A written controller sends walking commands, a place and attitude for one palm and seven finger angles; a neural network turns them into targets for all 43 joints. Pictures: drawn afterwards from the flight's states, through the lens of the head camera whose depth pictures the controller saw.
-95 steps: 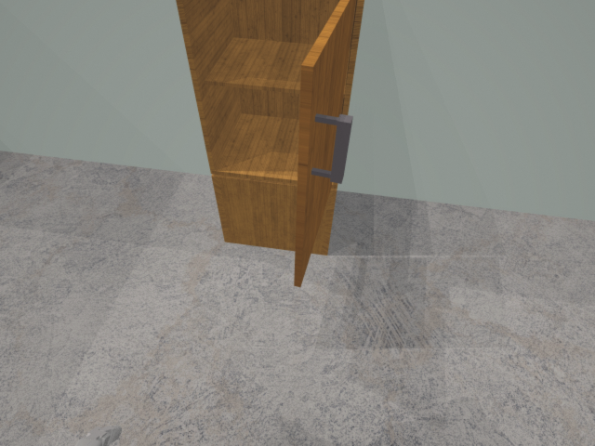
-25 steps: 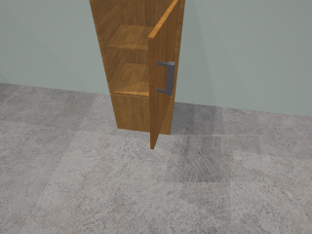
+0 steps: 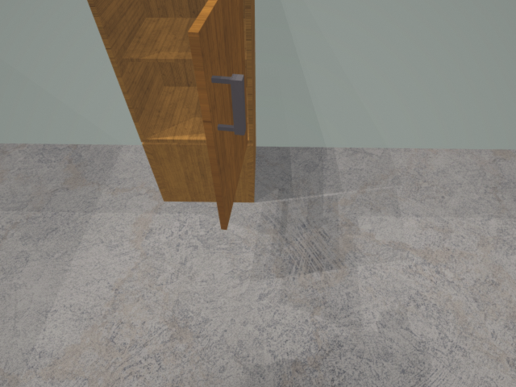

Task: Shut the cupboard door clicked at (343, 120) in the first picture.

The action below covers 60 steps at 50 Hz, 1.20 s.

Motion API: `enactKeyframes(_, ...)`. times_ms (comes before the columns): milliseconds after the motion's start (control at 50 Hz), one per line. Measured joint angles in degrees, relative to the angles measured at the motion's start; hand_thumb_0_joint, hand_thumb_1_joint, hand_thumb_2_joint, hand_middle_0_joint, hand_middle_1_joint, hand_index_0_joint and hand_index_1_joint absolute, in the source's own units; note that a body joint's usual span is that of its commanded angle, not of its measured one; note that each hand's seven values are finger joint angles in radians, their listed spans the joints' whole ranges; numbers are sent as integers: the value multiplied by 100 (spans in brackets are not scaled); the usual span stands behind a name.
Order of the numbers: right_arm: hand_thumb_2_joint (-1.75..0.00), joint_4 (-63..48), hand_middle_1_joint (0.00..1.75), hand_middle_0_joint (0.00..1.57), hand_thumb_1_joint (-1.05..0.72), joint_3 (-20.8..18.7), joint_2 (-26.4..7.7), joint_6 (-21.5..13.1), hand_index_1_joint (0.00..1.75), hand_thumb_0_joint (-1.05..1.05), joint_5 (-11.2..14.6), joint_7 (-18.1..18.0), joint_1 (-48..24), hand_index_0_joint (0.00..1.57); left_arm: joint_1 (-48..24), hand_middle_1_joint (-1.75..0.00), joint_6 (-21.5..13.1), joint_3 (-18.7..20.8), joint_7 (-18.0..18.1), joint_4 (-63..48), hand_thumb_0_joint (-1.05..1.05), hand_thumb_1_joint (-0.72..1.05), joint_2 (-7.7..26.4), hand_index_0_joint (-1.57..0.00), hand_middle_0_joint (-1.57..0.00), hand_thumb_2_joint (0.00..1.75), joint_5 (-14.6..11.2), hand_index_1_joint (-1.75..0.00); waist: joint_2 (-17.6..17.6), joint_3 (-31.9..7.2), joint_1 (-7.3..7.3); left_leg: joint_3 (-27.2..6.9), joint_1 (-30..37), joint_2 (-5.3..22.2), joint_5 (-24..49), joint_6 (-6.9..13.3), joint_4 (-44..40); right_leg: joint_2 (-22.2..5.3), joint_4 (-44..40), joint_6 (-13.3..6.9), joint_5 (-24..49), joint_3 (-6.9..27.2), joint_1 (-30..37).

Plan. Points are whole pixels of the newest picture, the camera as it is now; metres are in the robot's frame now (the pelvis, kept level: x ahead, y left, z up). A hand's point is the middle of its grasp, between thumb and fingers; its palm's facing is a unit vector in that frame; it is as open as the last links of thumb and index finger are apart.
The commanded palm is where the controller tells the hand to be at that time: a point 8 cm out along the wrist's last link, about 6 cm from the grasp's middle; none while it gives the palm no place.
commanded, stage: walk around to get in front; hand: left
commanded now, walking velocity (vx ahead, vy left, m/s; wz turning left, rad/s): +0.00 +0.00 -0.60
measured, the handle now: (229, 105) +0.63 +0.12 +0.08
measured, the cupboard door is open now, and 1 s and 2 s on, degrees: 83 83 83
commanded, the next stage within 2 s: none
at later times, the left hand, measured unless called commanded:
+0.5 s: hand out of the picture +0.07 +0.19 -0.15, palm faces -0.16 -0.96 -0.25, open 7.4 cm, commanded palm none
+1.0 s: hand (151, 384) +0.14 +0.20 -0.16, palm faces -0.53 -0.83 -0.20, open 7.4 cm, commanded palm none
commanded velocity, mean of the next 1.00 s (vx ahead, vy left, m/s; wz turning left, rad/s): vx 0.00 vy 0.00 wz -0.60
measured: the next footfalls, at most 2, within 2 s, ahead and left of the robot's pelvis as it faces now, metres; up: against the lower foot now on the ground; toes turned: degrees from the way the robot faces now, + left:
left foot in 0.62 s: +0.04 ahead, +0.14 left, +0.00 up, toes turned -19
right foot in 1.14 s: -0.11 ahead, -0.06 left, +0.00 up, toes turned -46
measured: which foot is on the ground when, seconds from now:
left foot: down 0.00-0.08, up 0.10-0.60, down 0.62-1.00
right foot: down 0.00-0.62, up 0.64-1.00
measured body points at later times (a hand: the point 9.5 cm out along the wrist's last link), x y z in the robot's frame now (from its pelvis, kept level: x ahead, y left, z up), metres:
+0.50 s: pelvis -0.02 +0.00 +0.01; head +0.01 -0.02 +0.46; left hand +0.08 +0.24 -0.13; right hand +0.03 -0.28 -0.13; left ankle -0.01 +0.16 -0.68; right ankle +0.01 -0.10 -0.73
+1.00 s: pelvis -0.04 +0.07 +0.01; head +0.00 +0.08 +0.46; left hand +0.17 +0.25 -0.14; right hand -0.15 -0.15 -0.12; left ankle +0.00 +0.15 -0.73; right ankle -0.13 -0.06 -0.67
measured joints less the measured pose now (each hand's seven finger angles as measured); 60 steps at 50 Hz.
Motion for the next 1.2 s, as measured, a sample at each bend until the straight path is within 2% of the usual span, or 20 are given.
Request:
enactKeyframes(40,-90,-37,30,20,-90,-38,10,13,30,0,-13,-2,43,20,62,-30,13,36,-29,-69,1,90,-98,-20,-20,89,0,-30,98,46,23,131,-1,122,-91,-54,152,-72,285,4,-286,-238,-36)
enactKeyframes(80,-90,-82,30,20,-90,-73,-16,48,30,0,-17,11,103,20,179,-30,-55,56,-59,-175,1,90,-165,-20,-20,89,13,-30,221,16,48,213,-147,295,-290,-155,538,-137,-217,-29,111,-411,188)
enactKeyframes(100,-90,-92,30,20,-90,-98,-32,85,30,0,-10,16,95,20,217,-30,-122,68,-40,-202,1,90,-198,-20,-20,89,38,-30,287,3,62,119,-366,357,-591,-198,1006,-72,-232,-161,135,-443,135)
enactKeyframes(160,-90,-126,30,20,-90,-163,-53,198,30,0,11,3,58,20,253,-30,-179,53,50,-235,1,90,-304,-20,-21,89,21,-30,387,50,4,-505,-1051,162,-1040,-211,2534,67,-319,-445,206,-471,126)
enactKeyframes(260,-90,-202,30,20,-90,-193,-54,169,30,0,-6,26,-47,20,345,-30,-208,64,83,-278,1,90,-373,-20,-21,89,-20,-30,280,16,32,-765,-1590,73,-337,-298,3281,197,-1195,-499,798,-218,327)
enactKeyframes(380,-90,-314,30,20,-90,-231,-129,156,30,0,-25,-16,-147,20,353,-30,-218,90,60,-322,1,90,-384,-20,-21,89,-13,-30,230,-111,40,-989,-1587,66,-137,-385,2988,329,-1660,-457,1173,118,325)
enactKeyframes(500,-90,-388,30,20,-90,-211,-135,147,30,0,4,-54,-237,20,273,-30,-194,145,55,-389,1,90,-308,-20,-21,89,23,-30,159,-194,125,-1037,-1178,-45,-453,-355,2074,445,-1744,-331,1346,476,199)
enactKeyframes(580,-90,-505,30,20,-90,-169,-50,67,30,0,67,-73,-246,20,207,-30,-116,195,64,-428,1,90,-183,-20,-21,89,48,-30,25,-250,168,-1010,-723,-209,-609,-226,995,500,-1703,-161,1434,765,47)
enactKeyframes(620,-90,-584,30,20,-90,-131,-4,-21,30,0,89,-85,-188,20,183,-30,-68,226,63,-443,1,90,-101,-20,-21,89,32,-30,-35,-293,136,-969,-339,-261,-293,-131,111,554,-1572,-38,1428,897,-81)
enactKeyframes(640,-90,-601,30,20,-90,-111,45,-77,30,0,80,-99,-151,20,160,-30,-36,254,58,-440,1,90,-39,-20,-21,89,12,-30,-117,-291,95,-898,-253,-297,16,31,-117,551,-1351,-14,1244,941,-186)
enactKeyframes(680,-90,-628,30,20,-90,-45,136,-90,30,0,44,-93,-29,20,113,-30,33,331,35,-397,1,90,59,-20,-20,89,26,-30,-228,-283,65,-718,-187,-286,77,182,-112,519,-306,104,253,683,-527)
enactKeyframes(700,-90,-623,30,20,-90,-13,171,-80,30,0,24,-94,47,20,106,-30,52,364,11,-381,1,90,101,-20,-20,89,56,-30,-238,-297,48,-642,-122,-240,68,209,-171,499,325,175,72,514,-713)
enactKeyframes(760,-90,-574,30,20,-90,44,249,-46,30,0,-13,-112,268,20,101,-30,55,440,-74,-387,1,90,208,-20,-20,89,98,-30,-232,-334,23,-453,54,-111,146,236,-426,311,1871,302,126,148,-1080)
enactKeyframes(820,-90,-523,30,20,-90,51,284,-63,30,0,-26,-114,415,20,112,-30,46,450,-103,-388,1,91,241,-20,-20,89,83,-30,-195,-309,25,-221,162,-8,202,269,-555,50,2421,388,249,-11,-1085)
enactKeyframes(880,-90,-503,30,20,-90,36,313,-114,30,0,-27,-111,538,20,84,-30,87,423,-104,-338,1,91,207,-20,-20,89,60,-30,-146,-244,-35,14,209,83,197,289,-575,-172,2238,443,176,-107,-900)
enactKeyframes(980,-90,-408,30,20,-90,-25,306,-124,30,0,-43,-69,705,20,-117,-30,163,343,-119,-304,1,91,58,-20,-20,89,37,-30,-32,-94,-185,386,189,270,137,258,-460,-411,1245,432,-122,-387,-486)
enactKeyframes(1080,-90,-256,30,20,-90,-131,170,-72,30,0,-66,-17,808,20,-402,-30,101,262,-132,-407,1,91,-126,-20,-20,89,27,-30,141,14,-332,759,36,532,-29,129,-101,-391,215,272,-258,-672,-30)
enactKeyframes(1140,-90,-214,30,20,-90,-195,44,-42,30,0,-48,17,923,20,-517,-30,-21,208,-125,-522,1,91,-180,-20,-20,89,29,-30,237,-16,-379,947,-168,723,-262,-17,395,-323,-832,110,364,-812,460)
enactKeyframes(1160,-90,-200,30,20,-90,-209,-12,-11,30,0,-30,29,946,20,-553,-30,-105,194,-97,-539,1,91,-198,-20,-20,89,44,-30,297,-27,-376,874,-337,804,-458,-109,781,-257,-978,-78,355,-809,505)
enactKeyframes(1200,-90,-158,30,20,-90,-237,-124,135,30,0,-19,7,882,20,-612,-30,-194,144,-20,-552,1,90,-281,-20,-20,89,13,-30,458,17,-420,258,-790,738,-1046,-241,1830,-129,-794,-211,268,-776,413)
